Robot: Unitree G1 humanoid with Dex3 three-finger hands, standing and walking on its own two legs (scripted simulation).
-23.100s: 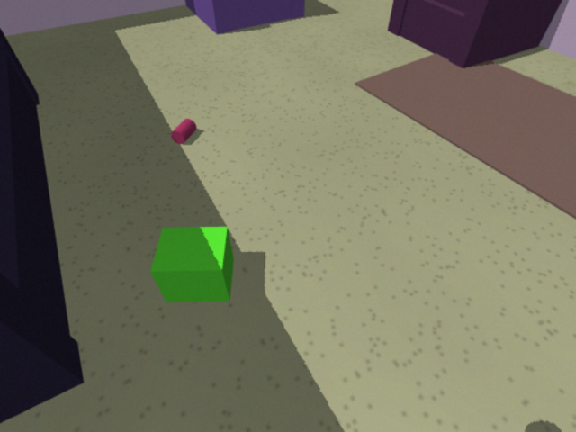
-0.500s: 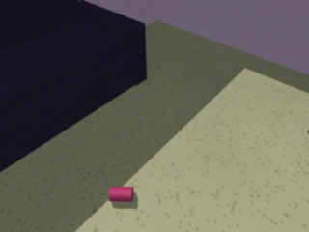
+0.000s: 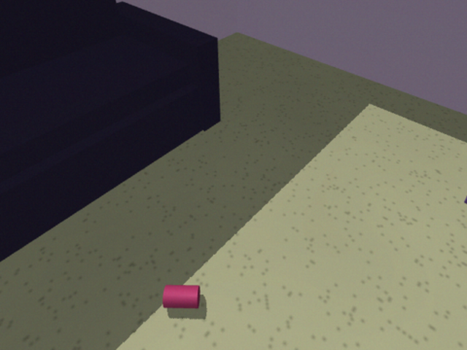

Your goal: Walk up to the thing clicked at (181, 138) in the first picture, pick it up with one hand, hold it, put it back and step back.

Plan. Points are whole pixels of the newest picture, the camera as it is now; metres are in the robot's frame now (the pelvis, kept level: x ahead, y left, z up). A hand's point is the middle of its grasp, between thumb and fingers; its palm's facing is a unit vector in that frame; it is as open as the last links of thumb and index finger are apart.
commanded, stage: stand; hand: left
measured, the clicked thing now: (182, 296) +0.48 +0.22 -0.74
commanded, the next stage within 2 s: none
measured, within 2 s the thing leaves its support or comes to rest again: neither
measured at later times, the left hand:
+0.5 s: hand out of the picture +0.09 +0.25 -0.15, palm faces -0.02 -0.94 -0.34, open 7.4 cm
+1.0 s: hand out of the picture +0.08 +0.25 -0.16, palm faces -0.02 -0.94 -0.34, open 7.4 cm
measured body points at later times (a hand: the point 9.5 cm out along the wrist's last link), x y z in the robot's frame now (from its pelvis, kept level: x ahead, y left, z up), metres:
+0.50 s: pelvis +0.01 -0.01 +0.00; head +0.02 -0.01 +0.45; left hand +0.09 +0.29 -0.13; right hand +0.09 -0.31 -0.13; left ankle +0.02 +0.13 -0.75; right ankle +0.00 -0.14 -0.75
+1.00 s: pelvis +0.01 -0.01 +0.00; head +0.02 -0.01 +0.45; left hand +0.08 +0.29 -0.13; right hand +0.09 -0.31 -0.13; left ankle +0.02 +0.13 -0.75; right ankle +0.00 -0.14 -0.75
